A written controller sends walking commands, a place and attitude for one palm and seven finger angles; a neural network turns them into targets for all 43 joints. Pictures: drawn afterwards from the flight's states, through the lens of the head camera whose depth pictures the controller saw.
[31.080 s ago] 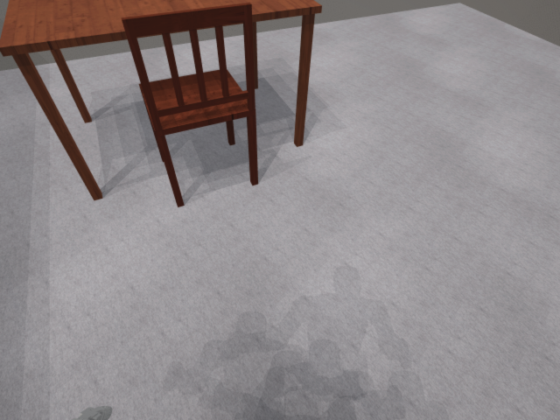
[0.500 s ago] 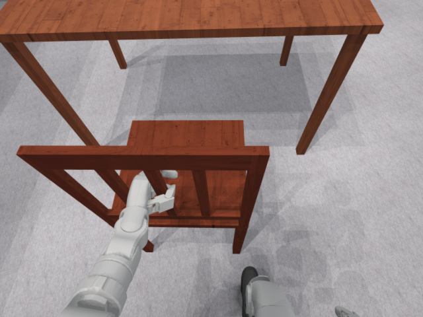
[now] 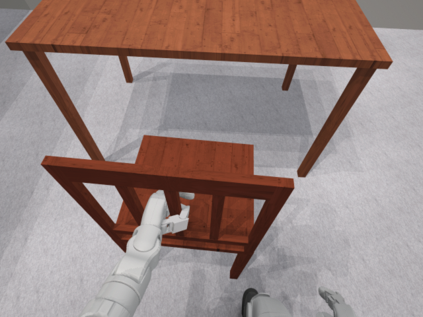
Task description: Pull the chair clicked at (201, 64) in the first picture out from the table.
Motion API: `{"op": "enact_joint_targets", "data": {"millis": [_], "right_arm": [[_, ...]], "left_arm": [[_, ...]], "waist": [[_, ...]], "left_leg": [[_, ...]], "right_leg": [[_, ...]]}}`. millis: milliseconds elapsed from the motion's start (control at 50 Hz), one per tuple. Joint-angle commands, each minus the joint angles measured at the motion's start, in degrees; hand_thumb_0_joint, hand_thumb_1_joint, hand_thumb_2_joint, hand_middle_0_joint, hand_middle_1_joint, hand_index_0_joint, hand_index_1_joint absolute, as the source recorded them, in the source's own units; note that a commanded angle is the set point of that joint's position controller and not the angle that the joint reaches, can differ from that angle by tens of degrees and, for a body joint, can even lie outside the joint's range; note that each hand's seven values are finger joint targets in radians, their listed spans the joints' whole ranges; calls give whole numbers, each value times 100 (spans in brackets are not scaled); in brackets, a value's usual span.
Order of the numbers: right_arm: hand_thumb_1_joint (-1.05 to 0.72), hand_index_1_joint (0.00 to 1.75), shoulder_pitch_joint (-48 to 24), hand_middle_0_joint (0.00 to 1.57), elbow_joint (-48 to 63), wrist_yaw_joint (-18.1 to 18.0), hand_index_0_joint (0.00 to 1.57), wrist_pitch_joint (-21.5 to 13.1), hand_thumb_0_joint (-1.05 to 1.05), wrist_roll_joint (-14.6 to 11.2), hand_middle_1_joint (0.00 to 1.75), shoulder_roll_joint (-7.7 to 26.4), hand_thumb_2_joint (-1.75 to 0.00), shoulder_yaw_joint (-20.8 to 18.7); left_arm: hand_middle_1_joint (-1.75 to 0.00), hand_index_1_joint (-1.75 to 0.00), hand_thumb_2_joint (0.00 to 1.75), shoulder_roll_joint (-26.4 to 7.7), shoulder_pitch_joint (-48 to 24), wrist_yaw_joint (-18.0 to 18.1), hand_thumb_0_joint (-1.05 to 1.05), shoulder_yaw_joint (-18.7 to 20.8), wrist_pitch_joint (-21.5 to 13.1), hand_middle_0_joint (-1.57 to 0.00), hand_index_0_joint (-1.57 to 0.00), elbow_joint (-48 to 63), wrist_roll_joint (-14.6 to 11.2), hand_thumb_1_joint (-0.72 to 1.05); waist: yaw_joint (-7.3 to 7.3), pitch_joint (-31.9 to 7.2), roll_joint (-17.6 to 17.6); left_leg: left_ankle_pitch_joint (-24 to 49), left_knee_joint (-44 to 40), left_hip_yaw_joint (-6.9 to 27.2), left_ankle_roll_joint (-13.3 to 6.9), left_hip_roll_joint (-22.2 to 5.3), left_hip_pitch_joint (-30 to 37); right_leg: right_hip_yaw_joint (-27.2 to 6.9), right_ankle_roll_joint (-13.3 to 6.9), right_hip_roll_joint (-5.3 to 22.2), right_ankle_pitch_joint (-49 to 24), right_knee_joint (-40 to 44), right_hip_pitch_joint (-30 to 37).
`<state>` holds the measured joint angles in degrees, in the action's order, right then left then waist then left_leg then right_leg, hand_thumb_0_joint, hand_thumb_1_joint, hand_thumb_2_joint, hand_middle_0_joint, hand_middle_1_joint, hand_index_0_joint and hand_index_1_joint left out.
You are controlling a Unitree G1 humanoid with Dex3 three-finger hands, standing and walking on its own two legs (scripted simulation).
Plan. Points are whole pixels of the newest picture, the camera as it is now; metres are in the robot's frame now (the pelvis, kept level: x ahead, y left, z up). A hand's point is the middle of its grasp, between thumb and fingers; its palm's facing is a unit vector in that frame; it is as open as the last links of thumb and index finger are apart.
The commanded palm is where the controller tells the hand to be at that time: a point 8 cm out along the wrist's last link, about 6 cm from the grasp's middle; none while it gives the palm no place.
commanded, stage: stop walking, hand still on the chair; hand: left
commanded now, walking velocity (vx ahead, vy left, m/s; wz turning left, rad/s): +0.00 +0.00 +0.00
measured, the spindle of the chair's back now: (176, 214) +0.33 +0.09 -0.09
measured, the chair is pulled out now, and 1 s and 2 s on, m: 0.32 0.32 0.16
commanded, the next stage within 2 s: open the thumb and straighten the fingers in 1.88 s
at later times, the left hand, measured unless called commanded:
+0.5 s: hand (162, 224) +0.29 +0.11 -0.05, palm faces -0.11 -0.99 -0.06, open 5.3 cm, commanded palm +0.28 +0.17 -0.03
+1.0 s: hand (138, 209) +0.32 +0.17 -0.04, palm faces -0.10 -0.99 -0.07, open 5.2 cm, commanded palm +0.31 +0.22 -0.03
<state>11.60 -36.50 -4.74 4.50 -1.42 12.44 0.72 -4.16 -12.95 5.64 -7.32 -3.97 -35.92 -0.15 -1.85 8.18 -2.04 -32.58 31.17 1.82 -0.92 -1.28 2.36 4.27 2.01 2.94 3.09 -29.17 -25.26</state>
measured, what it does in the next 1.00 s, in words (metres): walks ahead: left foot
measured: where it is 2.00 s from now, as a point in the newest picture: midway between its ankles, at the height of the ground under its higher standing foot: (185, 309)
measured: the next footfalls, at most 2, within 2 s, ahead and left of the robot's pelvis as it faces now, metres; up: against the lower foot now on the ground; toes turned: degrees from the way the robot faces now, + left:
left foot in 0.86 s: +0.03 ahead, +0.19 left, +0.00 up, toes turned +1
right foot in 1.06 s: +0.14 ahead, -0.03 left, +0.00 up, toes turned -11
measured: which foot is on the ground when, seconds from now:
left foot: down 0.00-0.76, up 0.78-0.84, down 0.86-1.00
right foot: down 0.00-0.86, up 0.88-1.00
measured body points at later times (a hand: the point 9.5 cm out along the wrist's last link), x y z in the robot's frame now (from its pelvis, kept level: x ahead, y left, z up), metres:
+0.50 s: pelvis +0.02 +0.04 +0.00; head +0.07 +0.06 +0.45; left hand +0.29 +0.17 -0.04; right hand +0.13 -0.20 -0.11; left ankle -0.17 +0.09 -0.70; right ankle +0.13 -0.16 -0.71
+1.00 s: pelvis +0.11 +0.08 +0.00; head +0.13 +0.10 +0.45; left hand +0.32 +0.22 -0.04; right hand +0.28 -0.11 -0.09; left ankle -0.01 +0.19 -0.71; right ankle +0.07 -0.06 -0.66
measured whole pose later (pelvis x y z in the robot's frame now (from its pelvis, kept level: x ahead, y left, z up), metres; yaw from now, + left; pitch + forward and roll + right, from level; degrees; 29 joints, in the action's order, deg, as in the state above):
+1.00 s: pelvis +0.11 +0.08 +0.00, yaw -1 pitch -1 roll -2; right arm 8.4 -35.0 -2.1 2.3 0.7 6.0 3.6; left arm -8.7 11.6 5.4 -12.5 -5.0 -16.1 -0.6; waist 1.5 3.7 1.7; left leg -29.1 35.0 -2.3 -0.8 -2.0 -4.3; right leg 4.7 0.0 4.0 26.3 -60.5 -23.8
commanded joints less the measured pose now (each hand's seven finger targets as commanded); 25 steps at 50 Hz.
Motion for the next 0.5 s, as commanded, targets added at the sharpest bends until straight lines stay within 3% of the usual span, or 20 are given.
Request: {"op": "enact_joint_targets", "data": {"millis": [0, 20, 80, 100, 140, 180, 200, 220, 240, 280, 300, 340, 360, 400, 420, 440, 460, 480], "right_arm": [[-90, 30, 123, 20, 559, -43, 20, -202, 0, 20, 30, 835, -90, -319], [-90, 30, 136, 20, 555, -30, 20, -209, 0, 38, 30, 816, -90, -307], [-90, 30, 118, 20, 576, -7, 20, -191, 0, 50, 30, 798, -90, -290], [-90, 30, 146, 20, 524, -18, 20, -219, 0, 45, 30, 815, -90, -287], [-90, 30, 172, 20, 551, -1, 20, -229, 0, 66, 30, 793, -90, -293], [-90, 30, 159, 20, 563, 11, 20, -256, 0, 78, 30, 788, -90, -311], [-90, 30, 138, 20, 538, 21, 20, -292, 0, 78, 30, 816, -90, -306], [-90, 30, 197, 20, 523, 35, 20, -311, 0, 98, 30, 788, -90, -308], [-90, 30, 183, 20, 534, 55, 20, -313, 0, 86, 30, 787, -90, -312], [-90, 30, 124, 20, 555, 61, 20, -291, 0, 74, 30, 767, -90, -283], [-90, 30, 127, 20, 518, 29, 20, -297, 0, 54, 30, 777, -90, -266], [-90, 30, 89, 20, 552, 13, 20, -275, 0, 69, 30, 761, -90, -235], [-90, 30, 119, 20, 573, 1, 20, -279, 0, 65, 30, 771, -90, -263], [-90, 30, 208, 20, 621, -7, 20, -303, 0, 33, 30, 789, -90, -318], [-90, 30, 249, 20, 632, 11, 20, -351, 0, 73, 30, 787, -90, -359], [-90, 30, 164, 20, 617, 46, 20, -424, 0, 114, 30, 771, -90, -368], [-90, 30, 102, 20, 604, 94, 20, -456, 0, 120, 30, 785, -90, -376], [-90, 30, 93, 20, 599, 146, 20, -461, 0, 86, 30, 812, -90, -391]], "left_arm": [[-145, -145, 90, -392, -1403, 32, 0, 237, -555, -50, -50, 1590, -81, 90], [-145, -145, 90, -368, -1380, 31, 0, 234, -563, -50, -50, 1590, -70, 90], [-145, -145, 90, -290, -1263, 17, 0, 166, -595, -50, -50, 1602, -53, 90], [-145, -145, 90, -255, -1172, 21, 0, 92, -578, -50, -50, 1523, -90, 90], [-145, -145, 90, -221, -1144, 22, 0, 94, -628, -50, -50, 1677, -47, 90], [-145, -145, 90, -237, -1110, 35, 0, 112, -689, -50, -50, 1845, -26, 90], [-145, -145, 90, -276, -1007, 45, 0, 89, -686, -50, -50, 1836, -59, 90], [-145, -145, 90, -263, -897, 62, 0, 123, -691, -50, -50, 1816, -43, 90], [-145, -145, 90, -272, -849, 68, 0, 129, -702, -50, -50, 1860, -32, 90], [-145, -145, 90, -261, -773, 60, 0, 109, -677, -50, -50, 1841, -53, 90], [-145, -145, 90, -238, -685, 55, 0, 34, -626, -50, -50, 1812, -113, 90], [-145, -145, 90, -191, -676, 63, 0, -15, -633, -50, -50, 1864, -86, 90], [-145, -145, 90, -233, -646, 79, 0, 31, -670, -50, -50, 1914, -56, 90], [-145, -145, 90, -238, -467, 75, 0, -9, -712, -50, -50, 2004, -52, 90], [-145, -145, 90, -175, -475, 64, 0, -6, -764, -50, -50, 2310, -40, 90], [-145, -145, 90, -124, -380, 64, 0, -35, -787, -50, -50, 2389, -20, 90], [-145, -145, 90, -143, -254, 79, 0, 1, -788, -50, -50, 2446, -13, 90], [-145, -145, 90, -232, -194, 98, 0, 48, -769, -50, -50, 2607, -10, 90]], "waist": [[71, -2091, -11], [74, -1989, -77], [83, -1909, 226], [75, -1725, 115], [84, -1727, 4], [97, -1878, 4], [115, -1939, -236], [122, -1923, -105], [123, -2002, 51], [94, -1924, 407], [81, -1671, 337], [95, -1215, 111], [114, -1173, 152], [105, -1482, 418], [123, -1768, 199], [177, -1884, -48], [260, -2018, -64], [314, -2301, 23]], "left_leg": [[4727, -332, 58, 416, -459, -1489], [4763, -391, 43, 449, -479, -1480], [4143, -502, -13, 379, -453, -1513], [4360, -644, -39, 385, -431, -1466], [4871, -580, -58, 446, -487, -1413], [5603, -281, 42, 610, -498, -1453], [5819, -170, 35, 690, -463, -1369], [5893, -39, 49, 764, -464, -1453], [5647, 90, 54, 750, -435, -1470], [4189, -116, -24, 573, -333, -1366], [3860, -512, -89, 475, -316, -1277], [3404, -1274, -90, 367, -446, -1473], [3730, -1266, -94, 325, -503, -1465], [5674, -682, -87, 466, -563, -1144], [6793, -160, -61, 709, -573, -1048], [7447, 380, 41, 1066, -536, -1336], [7450, 979, 73, 1303, -441, -1672], [6730, 1534, 62, 1344, -315, -1794]], "right_leg": [[-514, -773, 350, -2061, -360, 3177], [-492, -751, 341, -1956, -377, 3067], [-481, -699, 300, -1468, -267, 2975], [-391, -679, 237, -1589, -351, 2867], [-355, -677, 200, -1579, -418, 2855], [-434, -818, 256, -1907, -453, 3110], [-422, -858, 294, -2117, -418, 3169], [-438, -906, 336, -2189, -407, 3233], [-525, -951, 406, -2226, -363, 3267], [-652, -886, 557, -1690, -86, 2907], [-529, -746, 460, -1577, -102, 2659], [-306, -531, 240, -638, -284, 2344], [-226, -515, 108, -597, -419, 2293], [-136, -599, 0, -1371, -482, 2592], [-201, -791, 79, -1838, -462, 2905], [-283, -1029, 216, -2112, -511, 3267], [-467, -1269, 413, -2395, -505, 3602], [-779, -1504, 723, -2745, -412, 3748]]}}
